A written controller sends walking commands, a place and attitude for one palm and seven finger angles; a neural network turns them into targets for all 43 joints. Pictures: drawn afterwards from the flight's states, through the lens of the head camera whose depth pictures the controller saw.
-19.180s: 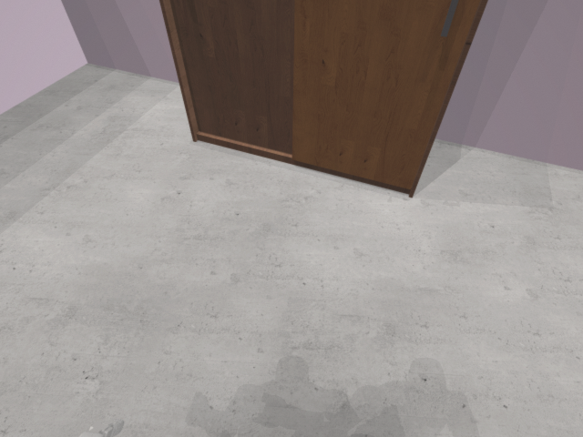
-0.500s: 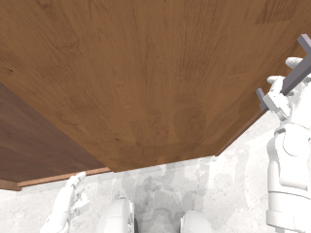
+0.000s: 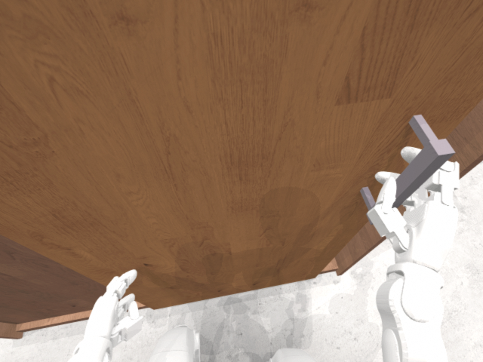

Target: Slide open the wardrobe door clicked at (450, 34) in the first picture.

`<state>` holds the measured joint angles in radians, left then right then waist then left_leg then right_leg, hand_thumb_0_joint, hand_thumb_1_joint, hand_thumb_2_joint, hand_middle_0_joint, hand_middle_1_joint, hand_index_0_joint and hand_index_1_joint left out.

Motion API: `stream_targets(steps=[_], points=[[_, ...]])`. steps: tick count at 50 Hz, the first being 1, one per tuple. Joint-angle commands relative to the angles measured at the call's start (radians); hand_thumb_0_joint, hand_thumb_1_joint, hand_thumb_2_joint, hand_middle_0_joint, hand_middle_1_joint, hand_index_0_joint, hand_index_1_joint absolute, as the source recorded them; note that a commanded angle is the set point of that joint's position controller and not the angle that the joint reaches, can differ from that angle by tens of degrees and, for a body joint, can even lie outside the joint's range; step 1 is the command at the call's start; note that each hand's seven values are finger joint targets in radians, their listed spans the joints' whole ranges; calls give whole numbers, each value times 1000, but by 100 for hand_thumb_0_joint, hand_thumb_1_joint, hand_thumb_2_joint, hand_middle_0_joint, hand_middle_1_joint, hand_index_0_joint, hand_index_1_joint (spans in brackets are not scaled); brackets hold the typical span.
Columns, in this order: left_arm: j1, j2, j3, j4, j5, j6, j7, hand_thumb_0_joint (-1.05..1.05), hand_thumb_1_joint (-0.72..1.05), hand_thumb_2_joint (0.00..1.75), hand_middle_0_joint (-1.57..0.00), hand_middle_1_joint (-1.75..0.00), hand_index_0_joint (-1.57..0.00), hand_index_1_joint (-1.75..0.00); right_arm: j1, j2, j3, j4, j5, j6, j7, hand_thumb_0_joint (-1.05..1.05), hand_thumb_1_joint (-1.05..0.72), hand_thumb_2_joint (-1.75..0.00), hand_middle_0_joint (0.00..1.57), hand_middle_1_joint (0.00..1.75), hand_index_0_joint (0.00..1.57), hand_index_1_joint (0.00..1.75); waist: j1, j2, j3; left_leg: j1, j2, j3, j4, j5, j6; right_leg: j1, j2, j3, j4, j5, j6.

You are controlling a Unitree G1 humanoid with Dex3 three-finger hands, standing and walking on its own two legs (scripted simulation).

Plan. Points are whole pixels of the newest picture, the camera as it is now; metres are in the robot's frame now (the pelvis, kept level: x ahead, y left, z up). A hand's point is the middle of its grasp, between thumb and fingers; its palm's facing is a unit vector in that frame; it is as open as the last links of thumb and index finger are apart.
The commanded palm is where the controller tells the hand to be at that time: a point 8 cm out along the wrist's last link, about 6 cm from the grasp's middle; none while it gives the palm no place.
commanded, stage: step sideways, sliding the door along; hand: right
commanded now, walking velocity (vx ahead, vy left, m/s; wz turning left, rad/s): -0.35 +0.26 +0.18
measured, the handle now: (394, 177) +0.33 -0.23 +0.11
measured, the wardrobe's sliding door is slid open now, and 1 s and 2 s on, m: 0.10 0.27 0.37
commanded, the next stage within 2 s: stop walking and hold the door there in 1.62 s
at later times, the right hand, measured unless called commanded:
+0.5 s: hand (320, 219) +0.27 -0.11 +0.12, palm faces +0.26 +0.96 -0.05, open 5.9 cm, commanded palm +0.23 -0.09 +0.11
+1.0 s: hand (259, 236) +0.26 -0.03 +0.12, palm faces +0.12 +0.99 +0.01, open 6.3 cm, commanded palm +0.22 -0.03 +0.11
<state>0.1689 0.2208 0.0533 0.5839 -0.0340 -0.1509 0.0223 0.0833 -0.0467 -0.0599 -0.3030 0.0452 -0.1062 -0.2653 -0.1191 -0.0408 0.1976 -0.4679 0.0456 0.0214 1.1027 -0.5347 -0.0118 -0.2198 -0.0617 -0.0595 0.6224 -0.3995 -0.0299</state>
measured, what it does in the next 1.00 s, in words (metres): steps to the left: left foot, then right foot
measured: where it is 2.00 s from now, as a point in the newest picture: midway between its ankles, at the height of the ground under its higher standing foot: outside the picture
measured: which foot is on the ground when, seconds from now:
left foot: up 0.00-0.52, down 0.54-0.82, up 0.84-1.00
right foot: down 0.00-0.60, up 0.62-0.80, down 0.82-1.00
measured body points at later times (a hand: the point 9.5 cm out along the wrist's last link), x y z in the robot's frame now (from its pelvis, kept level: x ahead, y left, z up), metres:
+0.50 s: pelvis +0.02 +0.05 +0.01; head +0.06 +0.05 +0.46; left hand +0.21 +0.23 -0.07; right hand +0.25 -0.16 +0.12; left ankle +0.06 +0.16 -0.71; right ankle -0.04 -0.09 -0.73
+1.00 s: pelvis -0.06 +0.09 +0.01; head -0.01 +0.06 +0.46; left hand +0.09 +0.33 -0.06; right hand +0.24 -0.09 +0.12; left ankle -0.07 +0.26 -0.60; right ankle -0.02 -0.01 -0.73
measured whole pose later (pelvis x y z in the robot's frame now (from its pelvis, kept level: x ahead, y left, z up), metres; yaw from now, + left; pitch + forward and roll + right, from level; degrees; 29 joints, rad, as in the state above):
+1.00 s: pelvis -0.06 +0.09 +0.01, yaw +7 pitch -2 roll +5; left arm 0.21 0.20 -0.01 0.56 0.00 -0.09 0.01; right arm 0.05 -0.12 -0.02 -0.21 0.04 -0.05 -0.17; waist -0.06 -0.01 0.13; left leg -0.60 -0.02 0.01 1.31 -0.38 -0.04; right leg -0.25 -0.15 -0.10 0.54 -0.26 0.00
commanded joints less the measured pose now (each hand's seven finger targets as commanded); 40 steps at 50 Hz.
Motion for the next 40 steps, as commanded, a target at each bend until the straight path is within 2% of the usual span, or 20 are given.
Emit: stream_targets(steps=[1, 3, 6, 9, 16, 21, 24, 26, 27, 28, 29, 30, 31, 32, 33, 34, 36, 38, 39, 40], points=[[-62, 101, 11, -197, 2, -77, -35, 0, 90, 90, -20, -30, -20, -30, -260, 26, 405, -478, -32, -141, 160, 0, -90, -90, 45, 140, 45, 140, 134, -140, -416, -220, -21, 22, 147, 32, 1, 466, -296, 93, -153, 1225, -82], [-45, 85, -7, -207, 9, -75, -39, 0, 90, 90, -20, -30, -20, -30, -199, 42, 420, -458, -36, -126, 170, 0, -90, -90, 45, 140, 45, 140, 122, -162, -424, -188, -33, 59, 68, 86, -4, 487, -274, 30, -175, 1198, -51], [-45, 76, -28, -226, 21, -73, -36, 0, 90, 90, -20, -30, -20, -30, -179, 10, 400, -471, -43, -111, 179, 0, -90, -90, 45, 140, 45, 140, 119, -197, -413, -137, -44, 82, -85, 144, -12, 493, -276, -13, -208, 1193, -25], [-36, 68, -46, -229, 33, -61, -30, 0, 90, 90, -20, -30, -20, -30, -129, -1, 388, -444, -47, -97, 187, 0, -90, -90, 45, 140, 45, 140, 124, -208, -400, -111, -53, 91, -179, 177, -13, 493, -286, -17, -221, 1218, -17], [-60, 64, -54, -219, 47, -46, -6, 0, 90, 90, -20, -30, -20, -30, -63, -60, 318, -429, -41, -73, 202, 0, -90, -90, 45, 140, 45, 140, 137, -159, -355, -78, -48, 60, -311, 230, -13, 453, -333, -4, -217, 1198, -18], [-68, 69, -50, -211, 47, -46, -6, 0, 90, 90, -20, -30, -20, -30, -50, -48, 322, -432, -33, -73, 212, 0, -90, -90, 45, 140, 45, 140, 141, -197, -321, -14, -52, 51, -418, 270, -9, 382, -329, -12, -169, 1176, -17], [-77, 64, -49, -215, 41, -51, -14, 0, 90, 90, -20, -30, -20, -30, -48, -29, 335, -434, -29, -83, 220, 0, -90, -90, 45, 140, 45, 140, 139, -189, -315, 101, -52, 49, -539, 341, -10, 287, -320, -10, -104, 1096, -9], [-79, 65, -45, -213, 30, -46, -18, 0, 90, 90, -20, -30, -20, -30, -57, -43, 322, -448, -29, -93, 220, 0, -90, -90, 45, 140, 45, 140, 136, -167, -320, 214, -64, 63, -641, 499, -12, 213, -275, -34, -37, 981, 11], [-79, 59, -47, -217, 27, -42, -18, 0, 90, 90, -20, -30, -20, -30, -60, -48, 315, -456, -29, -99, 219, 0, -90, -90, 45, 140, 45, 140, 135, -131, -336, 284, -47, 60, -659, 670, -15, 148, -235, -38, 14, 895, 24], [-77, 49, -51, -221, 24, -37, -17, 0, 90, 90, -20, -30, -20, -30, -69, -73, 294, -467, -31, -112, 217, 0, -90, -90, 45, 140, 45, 140, 139, -48, -351, 352, 5, 30, -653, 963, -2, 57, -170, -60, 84, 691, 50], [-48, 42, -34, -218, 16, -38, -14, 0, 90, 90, -20, -30, -20, -30, -37, -97, 258, -430, -33, -121, 205, 0, -90, -90, 45, 140, 45, 140, 129, 150, -447, 473, 151, -133, -637, 1419, 90, -68, -40, -70, 245, 165, 83], [-76, 57, -16, -215, 19, -52, -2, 0, 90, 90, -20, -30, -20, -30, 46, -117, 223, -373, -32, -135, 196, 0, -90, -90, 45, 140, 45, 140, 85, 319, -516, 503, 231, -307, -667, 1570, 139, -143, 80, 8, 387, -273, 86], [-78, 56, -17, -203, 23, -62, 13, 0, 90, 90, -20, -30, -20, -30, 107, -135, 195, -321, -33, -148, 182, 0, -90, -90, 45, 140, 45, 140, 64, 280, -513, 474, 245, -328, -680, 1455, 133, -153, 83, 79, 429, -323, 77], [-71, 5, -47, -173, 33, -46, 6, 0, 90, 90, -20, -30, -20, -30, 1, -67, 254, -389, -42, -161, 184, 0, -90, -90, 45, 140, 45, 140, 97, 221, -524, 567, 292, -308, -644, 1403, 181, -260, 45, 118, 441, -306, 80], [-90, -3, -58, -163, 29, -34, 3, 0, 90, 90, -20, -30, -20, -30, -82, -66, 245, -425, -40, -180, 179, 0, -90, -90, 45, 140, 45, 140, 113, 175, -511, 550, 268, -283, -646, 1365, 200, -242, 38, 97, 407, -276, 92], [-107, -2, -56, -154, 29, -20, 4, 0, 90, 90, -20, -30, -20, -30, -104, -76, 235, -396, -43, -186, 170, 0, -90, -90, 45, 140, 45, 140, 117, 156, -505, 532, 243, -239, -645, 1337, 191, -221, 41, 73, 345, -246, 97], [-116, 13, -39, -145, 24, 2, 8, 0, 90, 90, -20, -30, -20, -30, -145, -88, 238, -374, -43, -189, 170, 0, -90, -90, 45, 140, 45, 140, 124, 189, -537, 489, 203, -185, -643, 1244, 176, -129, 50, 23, 191, -154, 97], [-79, 28, -28, -157, 21, 20, 12, 0, 90, 90, -20, -30, -20, -30, -174, -72, 260, -362, -36, -193, 187, 0, -90, -90, 45, 140, 45, 140, 141, 172, -549, 371, 142, -126, -638, 1015, 136, 25, 47, -46, -20, 33, 94], [-62, 43, -17, -163, 20, 21, 15, 0, 90, 90, -20, -30, -20, -30, -195, -72, 277, -362, -32, -193, 196, 0, -90, -90, 45, 140, 45, 140, 152, 139, -554, 267, 106, -94, -610, 834, 105, 151, 12, -51, -139, 158, 81], [-50, 79, 0, -185, 19, 20, 15, 0, 90, 90, -20, -30, -20, -30, -221, -57, 304, -369, -25, -193, 209, 0, -90, -90, 45, 140, 45, 140, 170, 39, -523, 62, 47, -64, -489, 547, 61, 306, -134, 79, -223, 339, 30]])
